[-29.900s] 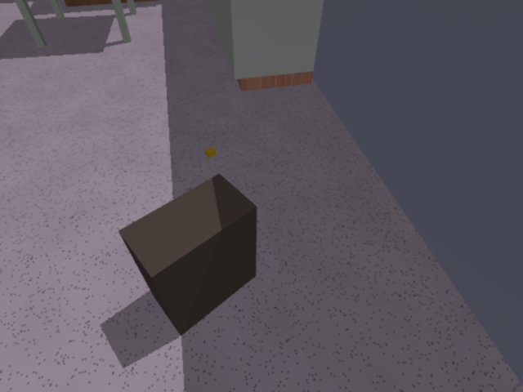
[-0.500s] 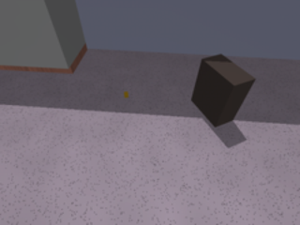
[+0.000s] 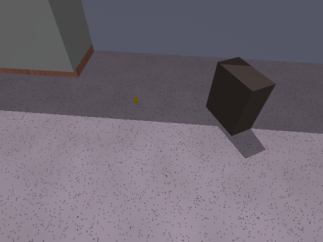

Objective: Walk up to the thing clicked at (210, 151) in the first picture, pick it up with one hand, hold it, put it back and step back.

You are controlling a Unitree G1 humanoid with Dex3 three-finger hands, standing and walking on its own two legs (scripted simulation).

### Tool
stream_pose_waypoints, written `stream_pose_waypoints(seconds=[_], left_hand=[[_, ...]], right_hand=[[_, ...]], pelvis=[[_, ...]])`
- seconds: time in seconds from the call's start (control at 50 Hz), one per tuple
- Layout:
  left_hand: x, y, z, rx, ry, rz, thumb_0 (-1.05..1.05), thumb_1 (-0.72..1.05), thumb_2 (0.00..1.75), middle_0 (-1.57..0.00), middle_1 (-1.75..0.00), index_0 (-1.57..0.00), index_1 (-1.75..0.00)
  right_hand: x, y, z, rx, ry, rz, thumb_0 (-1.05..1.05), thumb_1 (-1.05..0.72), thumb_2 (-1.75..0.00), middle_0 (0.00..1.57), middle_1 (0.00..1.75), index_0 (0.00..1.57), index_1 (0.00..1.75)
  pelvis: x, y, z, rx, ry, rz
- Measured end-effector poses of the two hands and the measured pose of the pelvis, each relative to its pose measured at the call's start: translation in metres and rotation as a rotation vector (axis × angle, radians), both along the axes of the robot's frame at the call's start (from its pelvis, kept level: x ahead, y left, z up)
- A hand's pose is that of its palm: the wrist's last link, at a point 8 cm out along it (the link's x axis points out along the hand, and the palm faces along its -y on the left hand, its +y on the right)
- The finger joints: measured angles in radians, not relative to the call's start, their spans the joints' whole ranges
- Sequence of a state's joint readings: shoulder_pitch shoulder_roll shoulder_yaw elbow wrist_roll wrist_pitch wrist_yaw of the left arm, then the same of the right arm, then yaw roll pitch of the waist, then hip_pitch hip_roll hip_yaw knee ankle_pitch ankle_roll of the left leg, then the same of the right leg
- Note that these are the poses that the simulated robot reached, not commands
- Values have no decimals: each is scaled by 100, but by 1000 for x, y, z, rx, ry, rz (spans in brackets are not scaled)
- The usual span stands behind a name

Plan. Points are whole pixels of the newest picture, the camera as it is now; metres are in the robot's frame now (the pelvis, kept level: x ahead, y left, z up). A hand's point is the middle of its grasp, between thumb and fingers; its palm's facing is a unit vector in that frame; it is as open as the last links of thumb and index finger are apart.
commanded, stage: stand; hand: left
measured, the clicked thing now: (135, 100) +1.43 +0.26 -0.77
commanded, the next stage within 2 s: walk up in 0.04 s
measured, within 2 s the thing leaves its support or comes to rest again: neither
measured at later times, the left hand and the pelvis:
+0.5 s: hand out of the picture +0.13 +0.23 -0.13, palm faces +0.02 -0.90 -0.43, open 7.4 cm; pelvis +0.10 -0.06 -0.01, yaw -1 degrees
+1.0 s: hand (90, 164) +0.41 +0.27 -0.16, palm faces -0.02 -0.94 -0.33, open 7.4 cm; pelvis +0.34 -0.01 -0.01, yaw +2 degrees
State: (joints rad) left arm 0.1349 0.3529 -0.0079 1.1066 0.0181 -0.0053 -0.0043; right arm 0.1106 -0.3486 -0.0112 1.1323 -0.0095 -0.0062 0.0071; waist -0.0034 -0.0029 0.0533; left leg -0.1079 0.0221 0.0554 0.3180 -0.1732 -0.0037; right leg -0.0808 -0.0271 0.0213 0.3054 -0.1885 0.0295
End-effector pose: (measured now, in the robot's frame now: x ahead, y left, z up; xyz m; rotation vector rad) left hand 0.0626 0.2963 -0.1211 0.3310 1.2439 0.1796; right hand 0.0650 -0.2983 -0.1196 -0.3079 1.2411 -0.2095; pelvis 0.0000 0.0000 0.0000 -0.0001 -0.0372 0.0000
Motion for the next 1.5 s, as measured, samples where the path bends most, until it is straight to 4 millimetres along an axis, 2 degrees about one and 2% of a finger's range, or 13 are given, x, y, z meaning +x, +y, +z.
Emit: stream_pose_waypoints(seconds=[0.14, 0.32, 0.4, 0.5, 0.6, 0.74, 0.8, 0.86, 0.96, 1.06, 1.26, 1.34, 1.5], left_hand=[[6, 7, 4, -2, -17, -12, 1, 90, 90, -21, -30, -21, -30], [58, 2, 26, 85, -75, -57, 1, 91, 90, -20, -30, -20, -30], [61, -8, 25, 129, -116, 0, 1, 91, 90, -20, -30, -20, -30], [58, -26, 28, 96, -60, 50, 1, 90, 90, -20, -30, -20, -30], [80, -34, 18, 56, -38, 76, 1, 90, 90, -21, -30, -21, -30], [146, -18, -12, 7, -24, 90, 1, 90, 90, -21, -30, -21, -30], [182, -2, -30, -2, -1, 87, 1, 90, 90, -21, -30, -21, -30], [224, 4, -32, -15, 16, 62, 1, 90, 90, -21, -30, -20, -30], [307, 11, -11, -20, -65, 5, 1, 91, 90, -21, -30, -20, -30], [380, 16, 8, -2, -132, -38, 1, 91, 90, -20, -30, -20, -30], [508, -10, 16, 62, -167, -90, 1, 91, 90, -20, -30, -20, -30], [538, -27, 21, 67, -225, -59, 1, 91, 90, -20, -30, -20, -30], [549, -35, 30, 48, -143, -7, 1, 90, 90, -21, -30, -21, -30]], right_hand=[[0, -10, 3, 15, -54, -21, 0, -90, -89, 20, 30, 20, 30], [-7, -76, -8, -16, 5, -78, 0, -90, -89, 20, 30, 20, 30], [26, -97, -21, -29, 26, -53, 1, -90, -89, 20, 30, 20, 30], [92, -93, -8, 11, -56, 1, 1, -91, -89, 20, 30, 19, 30], [149, -84, 3, 21, -78, 62, 1, -90, -89, 20, 30, 20, 30], [242, -62, 6, -19, -54, 137, 1, -90, -89, 20, 30, 20, 30], [289, -46, 5, -45, -87, 147, 1, -90, -89, 20, 30, 20, 30], [323, -32, 10, -50, -161, 132, 0, -90, -89, 20, 30, 20, 30], [349, -19, 25, -44, -179, 81, 0, -90, -89, 20, 30, 20, 30], [366, -21, 22, -36, -141, 56, 0, -90, -89, 20, 30, 20, 30], [429, -57, -25, 9, -60, 3, 1, -90, -89, 20, 30, 20, 30], [472, -60, -32, 31, -27, 37, 1, -90, -89, 20, 30, 20, 30], [564, -62, -6, 35, -96, 76, 1, -90, -89, 20, 30, 20, 30]], pelvis=[[9, -3, -3, 8, 12, -25], [44, -42, -13, 20, -10, -43], [68, -58, -23, -11, -22, -21], [103, -63, -9, -21, -27, -17], [143, -62, -7, -33, -18, 1], [215, -43, -21, -56, 1, 44], [250, -28, -32, -20, 3, 45], [278, -15, -30, -25, 1, 42], [325, -8, -13, -11, -3, 29], [372, -8, -8, 10, -12, 15], [477, -35, -31, 22, -5, -2], [509, -48, -29, 22, -18, 10], [566, -47, -8, 3, -17, 2]])
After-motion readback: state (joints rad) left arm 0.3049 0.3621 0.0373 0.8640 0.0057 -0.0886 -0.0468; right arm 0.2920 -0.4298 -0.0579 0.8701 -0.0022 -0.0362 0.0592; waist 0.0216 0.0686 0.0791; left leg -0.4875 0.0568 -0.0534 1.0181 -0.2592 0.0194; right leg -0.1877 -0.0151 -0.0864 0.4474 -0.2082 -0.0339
